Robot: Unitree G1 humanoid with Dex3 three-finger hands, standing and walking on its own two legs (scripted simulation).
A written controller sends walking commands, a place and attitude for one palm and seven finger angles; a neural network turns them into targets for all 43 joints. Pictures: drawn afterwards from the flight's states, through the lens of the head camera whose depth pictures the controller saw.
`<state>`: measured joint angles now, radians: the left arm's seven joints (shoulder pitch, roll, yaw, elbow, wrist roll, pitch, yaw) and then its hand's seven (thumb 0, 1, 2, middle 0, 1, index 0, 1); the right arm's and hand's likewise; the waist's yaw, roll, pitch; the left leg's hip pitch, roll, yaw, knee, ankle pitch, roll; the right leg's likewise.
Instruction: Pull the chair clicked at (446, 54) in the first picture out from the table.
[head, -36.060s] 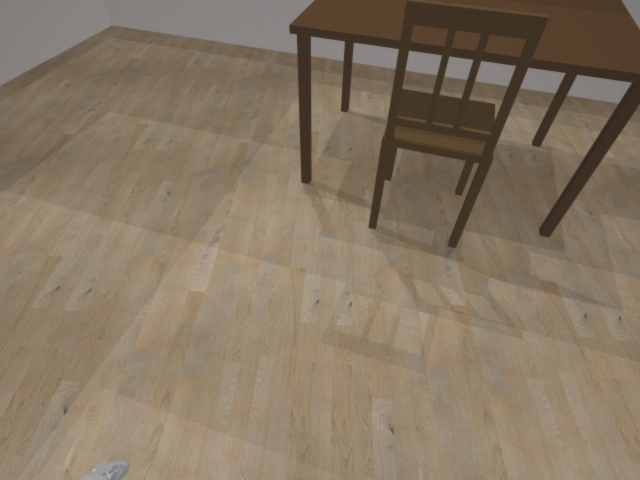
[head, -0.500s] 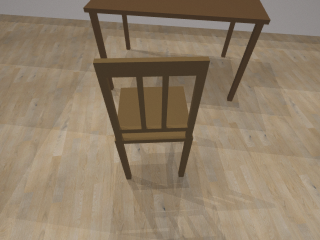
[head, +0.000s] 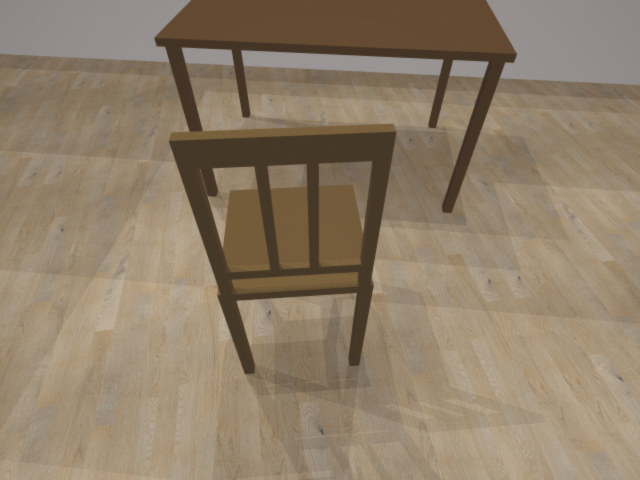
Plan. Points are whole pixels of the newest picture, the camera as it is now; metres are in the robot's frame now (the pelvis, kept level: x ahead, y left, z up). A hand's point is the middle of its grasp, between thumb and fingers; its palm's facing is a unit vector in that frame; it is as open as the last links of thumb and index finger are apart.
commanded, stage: let the arm hang, fingers relaxed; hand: left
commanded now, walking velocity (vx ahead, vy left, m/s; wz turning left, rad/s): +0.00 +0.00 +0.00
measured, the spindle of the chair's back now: (268, 221) +0.59 +0.14 -0.08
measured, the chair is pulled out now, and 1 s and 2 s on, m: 0.62 0.62 0.62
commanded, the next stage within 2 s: look to check the result in 0.08 s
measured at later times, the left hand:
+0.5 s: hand out of the picture -0.01 +0.15 -0.17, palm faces +0.06 -0.98 -0.17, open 7.4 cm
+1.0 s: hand out of the picture -0.01 +0.15 -0.17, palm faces +0.06 -0.98 -0.16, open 7.4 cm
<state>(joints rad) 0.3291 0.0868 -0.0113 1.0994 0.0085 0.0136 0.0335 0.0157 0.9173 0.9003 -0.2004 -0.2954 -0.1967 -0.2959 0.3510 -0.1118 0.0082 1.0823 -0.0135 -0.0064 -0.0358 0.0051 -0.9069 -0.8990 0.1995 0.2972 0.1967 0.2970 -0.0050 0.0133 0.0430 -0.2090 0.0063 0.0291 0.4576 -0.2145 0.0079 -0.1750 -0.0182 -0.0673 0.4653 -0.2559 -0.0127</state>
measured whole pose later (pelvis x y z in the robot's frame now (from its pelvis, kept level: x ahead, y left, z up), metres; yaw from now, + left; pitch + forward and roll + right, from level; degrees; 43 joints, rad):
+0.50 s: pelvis +0.01 -0.01 +0.00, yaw +1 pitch -2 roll +0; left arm 0.32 0.11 0.00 1.09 0.00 0.01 0.03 0.01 0.91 0.90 -0.20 -0.30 -0.19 -0.30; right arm 0.33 -0.11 0.01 1.09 -0.01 -0.01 -0.04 0.00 -0.91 -0.90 0.20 0.30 0.20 0.30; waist 0.00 0.02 0.07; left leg -0.19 0.01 0.02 0.45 -0.22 0.00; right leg -0.15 -0.01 -0.08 0.45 -0.26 -0.02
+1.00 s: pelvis +0.01 -0.01 +0.00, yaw +1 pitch -2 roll +0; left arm 0.32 0.11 0.00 1.08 0.00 0.00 0.03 0.01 0.91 0.90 -0.20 -0.30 -0.19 -0.30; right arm 0.32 -0.11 0.01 1.10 -0.01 -0.01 -0.04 0.00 -0.91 -0.90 0.20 0.30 0.20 0.30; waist 0.00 0.01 0.07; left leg -0.18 0.01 0.01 0.44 -0.22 -0.01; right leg -0.14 -0.01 -0.08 0.44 -0.26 -0.02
